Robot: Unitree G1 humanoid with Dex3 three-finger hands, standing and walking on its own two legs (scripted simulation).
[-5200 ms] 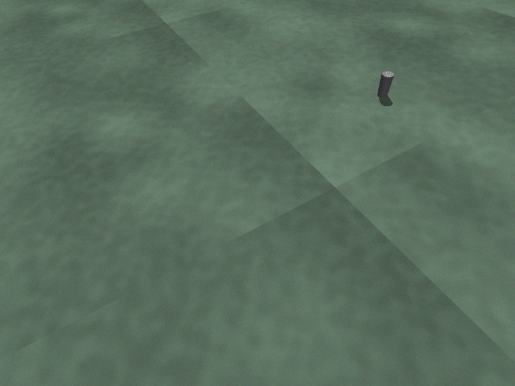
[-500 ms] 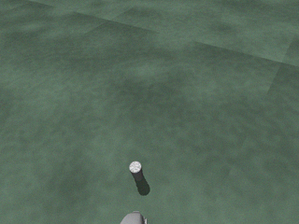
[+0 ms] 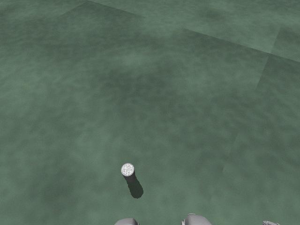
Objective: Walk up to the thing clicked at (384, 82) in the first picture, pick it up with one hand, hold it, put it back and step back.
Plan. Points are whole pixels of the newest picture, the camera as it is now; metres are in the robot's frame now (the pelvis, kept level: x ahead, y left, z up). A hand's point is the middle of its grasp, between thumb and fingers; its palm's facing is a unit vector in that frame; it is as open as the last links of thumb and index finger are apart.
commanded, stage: walk up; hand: left
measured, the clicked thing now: (129, 173) +0.46 +0.19 -0.68
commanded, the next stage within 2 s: stand in 1.82 s
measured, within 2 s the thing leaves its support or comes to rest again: neither
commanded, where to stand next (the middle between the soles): +0.14 -0.02 m, yaw +1 degrees
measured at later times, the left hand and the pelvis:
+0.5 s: hand out of the picture +0.10 +0.22 -0.13, palm faces -0.03 -0.95 -0.30, open 7.4 cm; pelvis +0.00 -0.02 +0.02, yaw +0 degrees
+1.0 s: hand out of the picture +0.11 +0.24 -0.13, palm faces +0.02 -0.95 -0.32, open 7.4 cm; pelvis +0.03 -0.01 +0.03, yaw +1 degrees
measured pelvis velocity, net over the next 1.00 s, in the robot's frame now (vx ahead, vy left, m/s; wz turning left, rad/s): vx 0.03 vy -0.01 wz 0.02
